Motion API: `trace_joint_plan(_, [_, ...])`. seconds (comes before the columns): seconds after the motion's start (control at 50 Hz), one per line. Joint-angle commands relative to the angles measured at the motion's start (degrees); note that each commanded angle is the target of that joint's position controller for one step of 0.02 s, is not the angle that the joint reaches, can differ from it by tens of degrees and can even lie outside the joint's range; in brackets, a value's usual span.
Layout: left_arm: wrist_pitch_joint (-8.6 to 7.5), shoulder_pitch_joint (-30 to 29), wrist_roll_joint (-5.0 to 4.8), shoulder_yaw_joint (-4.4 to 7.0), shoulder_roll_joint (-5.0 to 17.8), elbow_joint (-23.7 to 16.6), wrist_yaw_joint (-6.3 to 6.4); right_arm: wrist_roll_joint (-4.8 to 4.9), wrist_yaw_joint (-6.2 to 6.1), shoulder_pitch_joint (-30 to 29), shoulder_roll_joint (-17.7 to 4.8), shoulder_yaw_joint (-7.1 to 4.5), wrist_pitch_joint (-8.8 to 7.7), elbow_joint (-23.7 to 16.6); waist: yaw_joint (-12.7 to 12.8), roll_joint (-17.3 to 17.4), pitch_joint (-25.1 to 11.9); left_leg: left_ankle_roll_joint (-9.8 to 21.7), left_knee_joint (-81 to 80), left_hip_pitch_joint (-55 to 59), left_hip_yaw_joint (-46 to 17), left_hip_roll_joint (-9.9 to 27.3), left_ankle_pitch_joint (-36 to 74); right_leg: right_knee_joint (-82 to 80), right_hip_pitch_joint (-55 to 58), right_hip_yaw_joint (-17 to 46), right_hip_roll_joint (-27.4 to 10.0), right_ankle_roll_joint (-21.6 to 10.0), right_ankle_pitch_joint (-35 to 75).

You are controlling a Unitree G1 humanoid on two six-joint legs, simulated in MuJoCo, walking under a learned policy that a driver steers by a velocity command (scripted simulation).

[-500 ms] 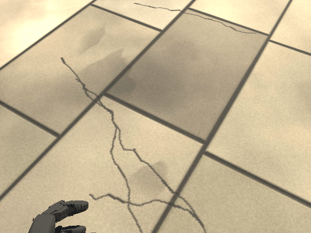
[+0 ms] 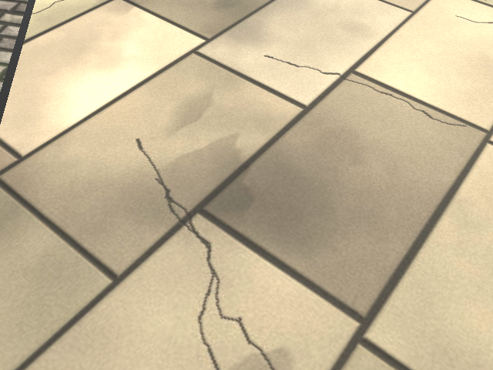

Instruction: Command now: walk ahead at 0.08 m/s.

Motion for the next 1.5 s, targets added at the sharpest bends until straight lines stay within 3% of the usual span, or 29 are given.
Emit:
trace_joint_plan(0.02, [0.95, 7.79, 0.03, 0.12, 3.15, 0.04, 0.94, 0.2, 0.18, 3.58, -5.35, -1.14, 0.59, -0.48, 0.61, 8.86, -8.82, 10.81, -3.2, 19.08, -13.34, 11.41, 21.71, 2.13, -8.72, 2.66, -3.73, 1.25, -2.15])
trace_joint_plan(0.08, [3.48, 4.67, -0.16, 0.65, 5.83, 0.51, 1.76, 0.56, 0.9, -1.51, -6.44, -1.3, 0.54, -1.42, 0.45, 4.95, -4.3, 6.31, -3.69, 12.15, -8.34, 5.84, 10.35, -1.36, -6.2, 2.9, -4.21, 1.1, 2.63])
trace_joint_plan(0.16, [3.62, 5.49, -0.32, 0.53, 5.07, 2.24, 1.68, 1.1, 0.75, 0.77, -6.35, -1.55, 0.04, 0.84, -0.36, 2.12, -7.12, 5.55, -0.56, 15.17, -4.81, 3.18, 14.75, -1.97, -3.21, 2.81, -4.6, 0.61, 6.11])
trace_joint_plan(0.26, [2.45, 3.55, -0.91, 0.39, 3.38, 1.77, 1.42, 2.0, 0.19, 2.47, -7.96, -2.81, 0.39, 1.94, -1.74, 2.43, 1.14, 8.64, -5.46, 9.99, -10.75, 5.05, -24.87, 2.02, -11.27, 1.9, -3.88, -2.48, -10.81])
trace_joint_plan(0.32, [0.54, 5.46, -1.02, 0.27, 2.55, 2.14, 0.92, 2.12, 0.68, 4.48, -8.45, -3.32, -0.98, 2.29, -1.17, 5.37, 0.7, 11.76, -8.25, 11.4, -18.72, 9.26, -22.78, 5.74, -11.54, 1.91, -3.58, -3.87, -6.19])
trace_joint_plan(0.36, [-0.27, 8.29, -1.07, 0.47, 2.97, 3.39, 0.54, 2.34, 0.99, 1.01, -8.05, -3.32, -1.47, 0.75, 0.93, 3.69, -0.63, 11.13, -5.59, 9.11, -16.18, 8.13, -14.01, 2.48, -6.37, 3.21, -4.47, -5.15, -2.39])
trace_joint_plan(0.38, [-0.52, 11.21, -1.16, 0.76, 3.8, 4.65, 0.49, 2.57, 1.28, -3.11, -7.13, -3.1, -1.72, -0.87, 2.83, 0.75, -0.63, 9.25, -0.88, 4.1, -10.45, 5.2, -6.81, -1.84, -0.52, 5.55, -6.32, -6.05, -0.14])
trace_joint_plan(0.4, [-0.53, 14.59, -1.55, 1.63, 6.57, 6.27, 0.75, 2.38, 1.61, -7.09, -4.71, -2.52, -2.4, -2.65, 3.82, -6.13, -0.61, 5.71, 10.39, -3.17, 0.15, -1.2, 5.48, -5.34, 6.94, 11.72, -10.06, -6.88, 8.49])
trace_joint_plan(0.42, [-0.29, 15.07, -1.45, 2.32, 9.5, 6.35, 0.89, 1.77, 1.8, -8.03, -4.54, -2.41, -3.25, -3.06, 3.62, -10.27, 1.75, 2.94, 16.75, -12.64, 5.78, -4.43, 5.51, -4.68, 12.65, 17.57, -14.88, -7.85, 24.77])
trace_joint_plan(0.44, [0.01, 15.35, -0.7, 1.7, 7.35, 5.96, 0.98, 1.34, 2.06, -8.54, -4.61, -2.39, -3.5, -2.65, 4.1, -11.3, 3.05, 1.67, 20.56, -19.09, 6.51, -3.93, -15.48, -3.85, 15.52, 20.19, -19.48, -9.57, 41.07])
trace_joint_plan(0.46, [0.11, 15.52, -0.24, 1.16, 5.94, 5.61, 1.13, 1.65, 2.34, -8.2, -4.11, -2.34, -3.23, -2.58, 3.51, -10.37, 3.77, 1.14, 25.47, -23.9, 5.24, -2.7, -25.87, -3.04, 18.7, 21.01, -22.0, -11.1, 49.69])
trace_joint_plan(0.52, [1.0, 11.84, -0.81, 1.13, 6.95, 3.78, 1.53, 3.06, 3.08, -11.86, -1.96, -1.17, -2.44, -3.91, 2.47, -6.61, 5.73, 0.88, 18.41, -23.35, 5.35, -0.14, -19.16, -3.22, 17.35, 14.96, -19.51, -8.41, 52.55])
trace_joint_plan(0.56, [1.75, 8.4, -0.31, 1.25, 8.04, 2.72, 1.78, 2.71, 3.37, -7.86, -1.37, -0.85, -1.77, -2.67, -0.25, -9.18, 2.3, 1.38, 11.25, -3.69, 8.55, -4.14, -7.09, -3.09, 6.3, 8.8, -14.59, -6.09, 58.54])
trace_joint_plan(0.58, [1.71, 7.79, -0.41, 1.51, 8.79, 2.68, 1.79, 2.41, 3.23, -3.99, -2.62, -1.43, -1.2, -1.33, -2.39, -10.33, 0.12, 2.12, 9.11, 4.9, 8.85, -5.82, -1.5, -1.68, 3.41, 7.63, -13.51, -5.37, 61.84])
trace_joint_plan(0.62, [0.5, 5.12, -1.28, 1.56, 8.26, 2.43, 1.57, 1.63, 2.17, 3.37, -5.98, -2.98, -0.09, 1.32, -7.41, -9.13, -2.04, 4.31, -0.47, 17.52, 6.59, -5.72, 9.76, 4.79, -0.21, 6.5, -11.01, -2.81, 56.53])
trace_joint_plan(0.64, [-0.36, 5.95, -0.41, 1.45, 7.15, 2.34, 1.2, 1.16, 1.21, 6.42, -9.19, -3.91, 0.3, 2.07, -7.96, -4.15, -5.0, 5.95, 0.0, 26.78, 0.74, -0.09, 28.21, 11.63, -5.4, 5.4, -8.07, -0.72, 41.49])
trace_joint_plan(0.66, [-0.68, 9.95, 0.85, 0.3, 3.04, 2.49, 1.17, -0.7, 0.69, 10.58, -11.3, -3.53, 0.59, 2.49, -7.08, 7.87, -13.06, 13.62, 0.67, 35.74, -13.66, 15.41, 54.9, 29.78, -11.16, 3.27, -2.64, 2.63, 0.45])
trace_joint_plan(0.68, [-0.12, 13.42, 0.09, 0.25, 0.86, 4.32, 1.06, -1.31, 1.52, 11.04, -7.04, -1.5, 0.17, 3.43, -5.08, 9.64, -18.57, 18.33, -2.16, 31.22, -20.31, 20.5, 63.16, 39.05, -6.8, 10.17, -1.49, 4.06, -20.59])
trace_joint_plan(0.7, [0.94, 14.93, -1.4, 0.88, 1.75, 4.45, 1.24, 0.09, 2.18, 4.7, -7.28, -1.29, -0.41, 2.75, -2.22, 7.49, -13.01, 19.13, -5.01, 23.54, -17.82, 19.53, 43.59, 41.5, -9.01, 9.92, -3.35, 4.76, -20.69])
trace_joint_plan(0.72, [1.79, 10.6, -1.77, 1.15, 2.43, 3.64, 1.6, 0.95, 2.29, -1.19, -5.76, -0.83, -0.57, 1.51, -1.68, 4.57, -5.75, 16.75, -8.49, 16.28, -14.45, 15.84, 26.52, 40.64, -11.8, 7.62, -4.78, 4.95, -19.98])
trace_joint_plan(0.74, [2.71, 8.2, -1.76, 1.53, 2.47, 3.27, 2.17, 0.71, 2.31, -4.8, -4.94, -0.29, -0.58, 0.89, -0.83, 2.62, -1.6, 14.26, -11.32, 10.22, -11.54, 13.06, 15.73, 37.14, -12.24, 6.71, -5.81, 5.08, -17.58])
trace_joint_plan(0.78, [4.12, 8.23, -1.0, 1.83, 1.98, 3.22, 3.09, 0.03, 2.02, -7.08, -6.15, -0.48, -0.15, 0.72, 0.85, 3.88, 0.26, 11.54, -14.1, 3.64, -8.24, 9.55, 3.53, 27.89, -8.22, 5.49, -6.48, 5.31, -13.11])
trace_joint_plan(0.82, [4.42, 8.0, -0.56, 1.86, 1.3, 3.22, 3.6, -0.53, 1.25, -5.42, -6.27, -0.45, 0.17, 1.42, 0.61, 5.16, -1.68, 11.73, -15.0, 3.37, -8.36, 9.04, -2.46, 20.68, -5.27, 4.7, -6.28, 5.26, -10.83])
trace_joint_plan(0.88, [4.81, 6.86, -0.2, 2.07, 1.72, 3.24, 3.32, 0.36, 0.29, -6.28, -6.76, -0.48, 0.75, 1.54, 1.21, 5.87, -2.47, 10.56, -16.52, 0.9, -8.82, 8.44, -19.05, 9.96, -0.09, 3.07, -5.7, 3.93, -0.76])
trace_joint_plan(0.94, [4.9, 6.36, 1.29, 1.93, 2.14, 3.21, 2.48, 0.94, 0.1, -3.79, -5.09, -0.06, 1.34, 3.28, 1.27, 3.4, 1.65, 4.63, -16.57, -4.25, -6.88, 5.53, -30.76, 0.17, 2.93, 3.88, -6.72, 0.84, 5.15])
trace_joint_plan(0.98, [4.23, 4.51, 0.26, 2.67, 5.6, 3.5, 2.56, 0.48, -0.32, -2.53, -5.41, -0.43, 1.85, 3.19, -1.43, -3.8, 5.3, 1.78, -13.05, 2.76, -1.32, 1.05, -24.2, -3.49, -9.36, 5.17, -6.87, -1.26, -8.35])
trace_joint_plan(1.04, [2.13, 0.76, 0.34, 2.27, 3.31, 3.07, 2.33, 0.16, -0.73, -0.38, -4.35, -0.26, 1.57, 4.37, -3.25, -6.6, 2.75, 2.36, -6.49, 11.95, 0.5, -0.07, -11.65, -7.31, -13.03, 6.25, -7.44, 0.49, -6.15])
trace_joint_plan(1.22, [1.52, 4.48, -0.24, 1.84, 2.18, 3.97, 2.12, 0.74, -0.3, 1.49, -4.38, -0.1, 1.43, 7.15, -1.91, -1.03, -0.45, 3.17, -4.38, 11.67, 0.46, 0.42, 0.26, -3.89, -5.83, 4.43, -6.25, 0.35, 8.04])
trace_joint_plan(1.5, [2.39, 5.12, -0.34, 1.6, 1.0, 4.16, 2.16, 1.04, -0.86, 2.56, -4.65, -0.27, 2.27, 9.58, -2.15, -0.64, 0.11, 3.11, -3.32, 13.4, -0.1, 0.77, 5.78, -4.0, -4.65, 3.19, -5.49, 0.45, 12.05])
Next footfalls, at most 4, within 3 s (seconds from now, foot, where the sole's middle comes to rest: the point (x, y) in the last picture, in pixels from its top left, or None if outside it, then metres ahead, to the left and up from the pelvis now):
0.64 left None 0.24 0.10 -0.77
0.94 right None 0.17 -0.12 -0.77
2.66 left None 0.32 0.11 -0.77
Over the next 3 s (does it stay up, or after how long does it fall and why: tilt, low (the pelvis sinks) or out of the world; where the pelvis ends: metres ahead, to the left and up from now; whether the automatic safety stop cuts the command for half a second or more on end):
stays up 0.38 0.03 0.01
